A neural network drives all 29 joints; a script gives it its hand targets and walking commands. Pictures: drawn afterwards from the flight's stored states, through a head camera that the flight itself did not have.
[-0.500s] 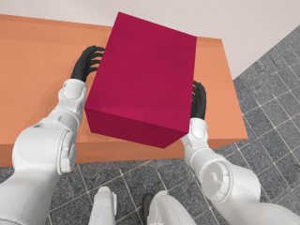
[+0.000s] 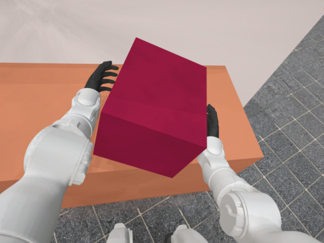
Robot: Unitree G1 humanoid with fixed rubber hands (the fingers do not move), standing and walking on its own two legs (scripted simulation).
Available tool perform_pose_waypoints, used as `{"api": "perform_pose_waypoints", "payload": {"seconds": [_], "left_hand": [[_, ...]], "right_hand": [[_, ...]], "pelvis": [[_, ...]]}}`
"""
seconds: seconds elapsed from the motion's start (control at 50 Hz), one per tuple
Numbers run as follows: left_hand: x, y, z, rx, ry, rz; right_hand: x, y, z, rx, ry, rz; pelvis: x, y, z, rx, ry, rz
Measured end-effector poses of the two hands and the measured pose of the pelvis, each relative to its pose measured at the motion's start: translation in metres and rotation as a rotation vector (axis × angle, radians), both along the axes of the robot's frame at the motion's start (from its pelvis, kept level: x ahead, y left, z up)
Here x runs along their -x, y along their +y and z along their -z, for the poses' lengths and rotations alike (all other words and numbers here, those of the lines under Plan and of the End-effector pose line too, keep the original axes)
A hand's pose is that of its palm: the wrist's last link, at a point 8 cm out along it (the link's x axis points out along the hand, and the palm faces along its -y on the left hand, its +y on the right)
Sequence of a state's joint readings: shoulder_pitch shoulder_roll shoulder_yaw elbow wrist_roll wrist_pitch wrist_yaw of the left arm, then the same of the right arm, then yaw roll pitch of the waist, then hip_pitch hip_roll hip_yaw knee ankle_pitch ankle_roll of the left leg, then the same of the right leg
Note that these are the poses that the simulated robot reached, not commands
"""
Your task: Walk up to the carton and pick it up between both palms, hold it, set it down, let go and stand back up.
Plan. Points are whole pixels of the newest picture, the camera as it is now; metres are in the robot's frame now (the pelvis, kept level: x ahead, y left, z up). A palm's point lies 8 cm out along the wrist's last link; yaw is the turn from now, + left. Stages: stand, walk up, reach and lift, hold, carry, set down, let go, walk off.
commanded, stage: reach and lift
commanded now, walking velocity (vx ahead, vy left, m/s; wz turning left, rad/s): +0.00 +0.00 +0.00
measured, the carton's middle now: (154, 107) +0.47 +0.00 -0.01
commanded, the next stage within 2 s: none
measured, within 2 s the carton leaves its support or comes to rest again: neither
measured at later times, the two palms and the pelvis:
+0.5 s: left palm (77, 74) +0.44 +0.17 +0.15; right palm (224, 114) +0.38 -0.14 +0.11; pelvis +0.01 +0.01 +0.05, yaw +2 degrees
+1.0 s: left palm (90, 69) +0.43 +0.14 +0.17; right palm (245, 99) +0.39 -0.18 +0.15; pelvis +0.01 -0.02 +0.06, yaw +3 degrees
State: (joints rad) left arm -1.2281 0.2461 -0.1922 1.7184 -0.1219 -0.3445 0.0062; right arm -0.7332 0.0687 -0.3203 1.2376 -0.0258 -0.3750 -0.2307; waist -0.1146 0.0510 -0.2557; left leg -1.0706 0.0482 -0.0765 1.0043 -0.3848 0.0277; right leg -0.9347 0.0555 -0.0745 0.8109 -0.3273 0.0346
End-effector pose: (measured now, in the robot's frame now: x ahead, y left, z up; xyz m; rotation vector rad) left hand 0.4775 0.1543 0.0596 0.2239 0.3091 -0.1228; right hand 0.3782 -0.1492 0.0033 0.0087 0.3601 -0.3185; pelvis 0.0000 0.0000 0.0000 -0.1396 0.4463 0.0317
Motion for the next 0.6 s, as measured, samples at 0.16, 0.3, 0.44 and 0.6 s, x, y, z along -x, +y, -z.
{"api": "perform_pose_waypoints", "payload": {"seconds": [0.16,0.3,0.44,0.6], "left_hand": [[-0.002,0.003,-0.046,0.004,-0.064,-0.016],[0.010,0.012,-0.072,0.038,-0.074,-0.055],[0.028,0.017,-0.083,0.077,-0.086,-0.092],[0.047,0.012,-0.091,0.118,-0.095,-0.128]], "right_hand": [[-0.008,0.003,-0.040,-0.006,-0.053,-0.016],[-0.009,0.007,-0.074,-0.022,-0.060,-0.038],[-0.002,0.008,-0.098,-0.028,-0.077,-0.052],[0.009,0.001,-0.112,-0.029,-0.083,-0.076]], "pelvis": [[-0.003,0.009,-0.013,-0.012,-0.051,0.000],[-0.008,0.014,-0.030,-0.032,-0.133,-0.005],[-0.011,0.015,-0.044,-0.050,-0.210,-0.007],[-0.007,0.010,-0.053,-0.073,-0.286,-0.011]]}}
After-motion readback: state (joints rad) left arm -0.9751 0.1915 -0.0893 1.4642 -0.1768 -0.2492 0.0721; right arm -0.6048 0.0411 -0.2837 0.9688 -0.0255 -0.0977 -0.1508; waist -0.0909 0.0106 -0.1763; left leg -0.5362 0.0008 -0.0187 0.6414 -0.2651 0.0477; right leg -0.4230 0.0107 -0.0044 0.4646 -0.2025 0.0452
